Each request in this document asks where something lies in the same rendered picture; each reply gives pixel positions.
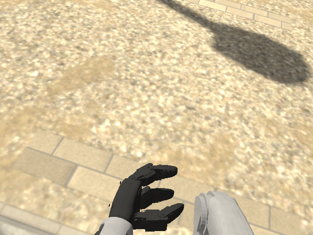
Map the robot right thigh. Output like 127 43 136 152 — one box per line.
193 191 254 235

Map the robot left hand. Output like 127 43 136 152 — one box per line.
109 163 184 232

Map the left robot forearm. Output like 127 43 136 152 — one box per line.
94 216 133 235

